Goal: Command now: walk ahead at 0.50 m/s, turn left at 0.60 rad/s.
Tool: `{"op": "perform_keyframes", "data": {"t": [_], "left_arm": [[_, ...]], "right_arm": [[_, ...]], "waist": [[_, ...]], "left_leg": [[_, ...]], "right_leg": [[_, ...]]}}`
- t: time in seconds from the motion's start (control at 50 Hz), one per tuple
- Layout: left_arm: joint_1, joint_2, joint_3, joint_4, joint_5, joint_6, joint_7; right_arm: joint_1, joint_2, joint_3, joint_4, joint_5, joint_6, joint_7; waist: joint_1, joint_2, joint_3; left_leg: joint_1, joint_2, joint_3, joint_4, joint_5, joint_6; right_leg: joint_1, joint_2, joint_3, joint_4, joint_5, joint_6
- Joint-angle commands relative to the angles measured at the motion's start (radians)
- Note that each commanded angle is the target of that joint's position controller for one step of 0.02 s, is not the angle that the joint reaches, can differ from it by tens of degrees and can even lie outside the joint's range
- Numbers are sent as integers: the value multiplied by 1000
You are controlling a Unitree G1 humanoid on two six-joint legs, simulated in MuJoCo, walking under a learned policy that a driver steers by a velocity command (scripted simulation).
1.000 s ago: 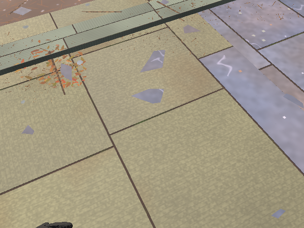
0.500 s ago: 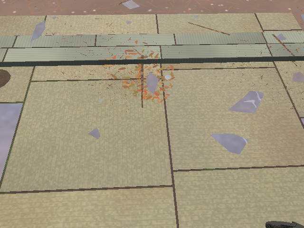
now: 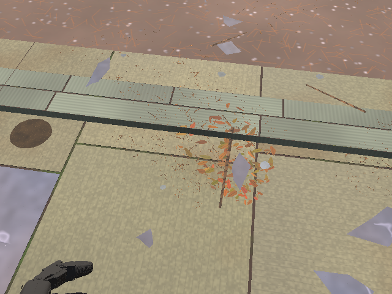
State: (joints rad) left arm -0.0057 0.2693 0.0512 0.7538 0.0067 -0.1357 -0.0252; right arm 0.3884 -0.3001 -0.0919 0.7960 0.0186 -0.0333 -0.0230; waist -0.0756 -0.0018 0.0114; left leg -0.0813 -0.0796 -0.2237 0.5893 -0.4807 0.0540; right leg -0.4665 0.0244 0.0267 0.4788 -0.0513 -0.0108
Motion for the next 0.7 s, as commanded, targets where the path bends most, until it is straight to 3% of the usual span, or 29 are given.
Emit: {"op": "perform_keyframes", "data": {"t": [0.02, 0.04, 0.06, 0.08, 0.1, 0.14, 0.18, 0.26, 0.32, 0.4, 0.46, 0.48, 0.5, 0.52, 0.54, 0.56, 0.58, 0.6, 0.62, 0.64, 0.7], "left_arm": [[363, 264, 84, 26, 2, 2, 5], [310, 170, 58, 3, -14, 9, 5], [260, 130, 46, -9, -11, 20, 10], [212, 114, 39, -8, -2, 26, 12], [185, 93, 31, -3, 5, 27, 14], [175, 93, 33, 10, 5, 20, 16], [185, 118, 42, 25, -1, 11, 17], [196, 153, 53, 38, -2, 16, 21], [226, 173, 56, 48, -7, 29, 26], [285, 210, 65, 69, -25, 54, 27], [284, 253, 77, 69, -41, 74, 35], [278, 255, 75, 71, -44, 81, 37], [285, 222, 60, 71, -36, 81, 40], [331, 103, 21, 38, 13, 70, 32], [362, 85, 0, 12, -5, 35, 18], [250, 188, 29, 3, -50, 17, 7], [197, 180, 25, -19, -61, 7, 4], [195, 164, 22, -2, -44, 8, 12], [212, 169, 27, 13, -30, 19, 14], [249, 164, 28, 29, -31, 35, 11], [268, 120, 21, 45, -28, 72, 14]], "right_arm": [[99, -26, 19, -118, 19, -24, 1], [47, -127, -3, -103, 29, -21, 1], [-45, -152, -10, -118, 20, -15, 1], [-90, -140, -11, -131, 9, -12, 2], [-104, -125, -15, -137, 3, -8, 5], [-86, -79, -9, -141, 13, 5, 14], [-112, -56, -3, -164, 10, 13, 15], [-176, -44, 5, -191, 8, 7, 28], [-279, -24, 17, -219, 6, -4, 50], [-371, -27, 19, -267, 9, -2, 73], [-303, -78, -7, -273, -1, 5, 77], [-180, -113, -29, -243, -1, 7, 73], [-9, -168, -61, -192, 3, 13, 57], [74, -259, -76, -168, 5, 18, 35], [50, -282, -64, -203, 2, 0, 43], [41, -192, -39, -191, -6, -12, 53], [-4, -169, -30, -182, -7, -22, 54], [-79, -137, -19, -182, -8, -26, 53], [-131, -100, -5, -188, -16, -31, 52], [-157, -84, 1, -189, -24, -37, 50], [-157, -101, -3, -156, -29, -64, 44]], "waist": [[130, -345, -389], [148, -203, -248], [155, -118, -136], [133, -73, -57], [110, -84, -22], [87, -111, -6], [85, -91, 4], [98, -61, 9], [140, -51, 36], [161, -53, 70], [89, -94, 0], [11, -85, -67], [-75, -48, -153], [-44, 181, -239], [2, 254, -417], [-51, 109, -338], [-30, 105, -201], [15, 30, -131], [49, 47, -92], [77, 65, -82], [98, 55, -45]], "left_leg": [[-619, 2, 49, 638, -126, -23], [-708, 70, 26, 732, -66, -28], [-713, 108, 68, 740, 16, -31], [-681, 141, 86, 696, 80, -33], [-646, 173, 84, 646, 122, -30], [-588, 202, 106, 597, 156, -31], [-616, 214, 114, 545, 201, -42], [-641, 215, 136, 356, 386, -53], [-599, 195, 199, 186, 503, -44], [-593, 169, 252, 68, 447, -12], [-427, 81, 319, 35, 291, 48], [-254, 39, 333, -17, 309, 80], [30, 29, 295, -58, 374, 117], [361, 272, -82, -56, 387, 208], [501, 460, -593, -234, 225, 376], [450, 432, -479, -279, 215, 314], [311, 393, -319, -280, 276, 275], [164, 353, -197, -285, 365, 234], [55, 323, -114, -307, 464, 217], [-14, 306, -63, -342, 495, 210], [-93, 299, 53, -420, 560, 211]], "right_leg": [[873, -461, 762, -148, -351, -265], [768, -434, 693, -186, -501, -227], [633, -392, 530, -196, -445, -184], [496, -349, 411, -223, -325, -170], [414, -316, 327, -246, -240, -160], [337, -284, 209, -296, -150, -160], [332, -291, 134, -328, -61, -180], [380, -278, -16, -342, 82, -176], [403, -262, -115, -337, 118, -151], [512, -302, -165, -299, 196, -130], [564, -311, -213, -105, 636, -104], [531, -293, -235, 59, 720, -87], [377, -258, -253, 284, 615, -54], [11, -161, -255, 633, -102, -6], [-216, -12, -46, 878, -564, 17], [-314, -68, 44, 914, -490, 9], [-337, -107, 25, 862, -413, -7], [-289, -157, 22, 785, -339, -7], [-225, -184, 27, 724, -291, -2], [-164, -198, 32, 708, -255, 4], [-156, -198, 30, 640, -161, 33]]}}
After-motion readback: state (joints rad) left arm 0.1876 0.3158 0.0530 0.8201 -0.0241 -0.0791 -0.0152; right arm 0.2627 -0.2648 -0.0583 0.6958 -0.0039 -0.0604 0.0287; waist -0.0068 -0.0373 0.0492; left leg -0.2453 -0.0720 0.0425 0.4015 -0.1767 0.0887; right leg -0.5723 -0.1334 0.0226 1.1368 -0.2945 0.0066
